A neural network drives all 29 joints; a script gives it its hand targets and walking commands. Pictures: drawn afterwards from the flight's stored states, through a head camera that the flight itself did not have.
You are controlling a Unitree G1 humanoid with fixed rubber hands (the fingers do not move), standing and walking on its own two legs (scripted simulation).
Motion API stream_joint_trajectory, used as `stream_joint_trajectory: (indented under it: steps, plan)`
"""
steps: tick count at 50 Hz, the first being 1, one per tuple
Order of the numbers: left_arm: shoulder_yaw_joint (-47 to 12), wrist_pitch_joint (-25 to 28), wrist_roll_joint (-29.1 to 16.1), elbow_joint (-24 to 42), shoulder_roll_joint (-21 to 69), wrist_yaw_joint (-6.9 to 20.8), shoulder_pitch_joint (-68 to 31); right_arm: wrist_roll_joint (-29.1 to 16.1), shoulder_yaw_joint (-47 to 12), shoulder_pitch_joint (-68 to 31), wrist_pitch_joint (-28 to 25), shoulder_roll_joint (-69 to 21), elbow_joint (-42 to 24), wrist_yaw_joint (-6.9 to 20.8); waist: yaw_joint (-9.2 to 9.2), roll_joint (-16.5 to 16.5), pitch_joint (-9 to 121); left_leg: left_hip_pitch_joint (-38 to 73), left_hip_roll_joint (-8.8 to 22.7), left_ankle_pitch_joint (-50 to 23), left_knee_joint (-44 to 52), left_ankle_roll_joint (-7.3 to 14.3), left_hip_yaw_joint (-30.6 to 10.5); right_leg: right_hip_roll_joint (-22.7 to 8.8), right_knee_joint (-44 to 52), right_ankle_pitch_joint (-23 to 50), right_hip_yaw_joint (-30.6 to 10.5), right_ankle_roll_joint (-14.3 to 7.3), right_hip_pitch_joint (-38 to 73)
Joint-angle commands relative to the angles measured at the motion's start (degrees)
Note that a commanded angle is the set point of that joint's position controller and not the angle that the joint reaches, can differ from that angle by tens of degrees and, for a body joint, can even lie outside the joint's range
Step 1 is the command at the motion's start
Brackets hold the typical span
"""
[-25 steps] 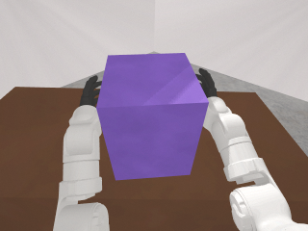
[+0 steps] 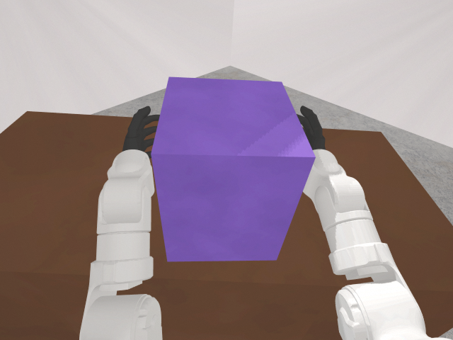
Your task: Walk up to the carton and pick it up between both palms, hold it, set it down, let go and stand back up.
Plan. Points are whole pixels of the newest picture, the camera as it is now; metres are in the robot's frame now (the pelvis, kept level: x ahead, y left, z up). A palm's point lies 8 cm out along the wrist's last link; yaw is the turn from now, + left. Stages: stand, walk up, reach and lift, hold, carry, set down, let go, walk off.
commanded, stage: hold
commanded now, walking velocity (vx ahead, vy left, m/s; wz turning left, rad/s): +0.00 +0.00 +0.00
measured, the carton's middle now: (224, 171) +0.36 +0.01 +0.16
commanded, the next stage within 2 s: none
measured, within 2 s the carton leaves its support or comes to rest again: neither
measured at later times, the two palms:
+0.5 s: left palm (146, 146) +0.36 +0.14 +0.21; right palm (318, 140) +0.37 -0.15 +0.22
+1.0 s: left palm (137, 153) +0.35 +0.16 +0.20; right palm (311, 151) +0.36 -0.13 +0.21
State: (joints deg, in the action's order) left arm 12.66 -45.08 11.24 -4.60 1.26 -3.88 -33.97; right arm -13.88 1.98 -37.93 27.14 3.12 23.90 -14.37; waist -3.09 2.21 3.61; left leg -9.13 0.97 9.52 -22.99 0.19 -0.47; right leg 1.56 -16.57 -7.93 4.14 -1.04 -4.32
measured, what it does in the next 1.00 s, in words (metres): stands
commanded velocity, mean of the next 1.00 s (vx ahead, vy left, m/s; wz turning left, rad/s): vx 0.00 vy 0.00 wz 0.00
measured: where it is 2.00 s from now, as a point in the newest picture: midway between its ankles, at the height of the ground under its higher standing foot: outside the picture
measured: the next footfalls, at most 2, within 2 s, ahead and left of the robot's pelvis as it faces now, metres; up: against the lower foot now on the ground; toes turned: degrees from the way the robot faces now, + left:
none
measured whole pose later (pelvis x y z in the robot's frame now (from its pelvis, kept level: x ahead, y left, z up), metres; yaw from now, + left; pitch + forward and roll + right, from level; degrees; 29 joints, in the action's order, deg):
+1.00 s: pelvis +0.00 +0.00 +0.00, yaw +0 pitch -4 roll -2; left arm 13.0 -44.9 11.2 -5.1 1.2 -3.5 -34.2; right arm -13.6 2.0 -38.3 27.3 3.0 24.4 -14.5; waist -3.0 2.2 3.9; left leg -9.1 1.0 9.4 -22.8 0.1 -0.5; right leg 1.6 -16.7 -7.9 4.1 -1.1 -4.4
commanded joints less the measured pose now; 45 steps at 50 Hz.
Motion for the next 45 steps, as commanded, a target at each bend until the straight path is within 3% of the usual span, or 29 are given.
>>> stream_joint_trajectory:
  steps: [1,10,16,21,26,35,45]
  plan:
    - [-32.8,6.3,-11.4,8.3,36.1,7.2,-49.1,-5.3,-21.7,-51.6,-5.0,-34.5,-18.2,8.7,-0.77,-7.1,25.9,9.6,-0.3,-3.3,5.0,-3.3,-3.6,1.8,1.4,2.0,-1.9,1.5,2.2]
    - [-31.3,6.6,-10.6,8.0,36.1,7.3,-49.1,-6.1,-22.1,-53.1,-5.5,-36.1,-15.9,8.4,-1.47,-5.7,26.4,10.8,-1.5,-8.4,3.8,-2.5,-2.0,1.3,1.3,6.0,-2.4,2.7,4.6]
    - [-30.1,6.3,-10.0,9.1,34.0,8.5,-48.7,-8.0,-25.0,-53.9,-4.7,-38.6,-19.0,6.7,-1.37,-4.3,26.4,10.0,-2.7,-12.5,2.4,-1.8,-1.3,0.5,0.2,14.6,-3.1,4.3,8.5]
    - [-29.3,5.6,-9.9,12.5,32.0,9.5,-46.9,-10.1,-28.1,-52.0,-3.3,-39.5,-23.4,4.7,-1.13,-3.6,28.0,9.4,-3.4,-16.3,1.4,-1.8,-1.7,-0.2,-1.6,26.2,-4.1,5.6,12.9]
    - [-28.4,4.0,-9.3,14.1,30.5,10.6,-43.4,-10.7,-28.7,-47.4,-1.6,-38.2,-24.8,3.6,-1.35,-2.8,25.4,9.7,-3.2,-16.9,1.6,-2.2,-1.9,0.0,-1.3,29.0,-4.3,5.7,13.5]
    - [-29.1,3.0,-9.3,13.5,31.1,11.5,-43.2,-9.8,-27.1,-46.5,-1.3,-37.0,-25.4,3.9,-1.97,-4.0,20.8,10.4,-2.6,-14.1,2.7,-2.8,-1.9,0.5,0.6,21.2,-3.5,4.4,9.8]
    - [-33.1,6.0,-11.9,11.7,34.8,8.6,-49.3,-6.9,-24.1,-50.5,-3.9,-36.7,-23.4,7.0,-1.08,-6.3,25.5,10.3,-1.5,-8.3,3.2,-3.4,-2.0,1.7,1.7,5.8,-2.0,2.1,3.0]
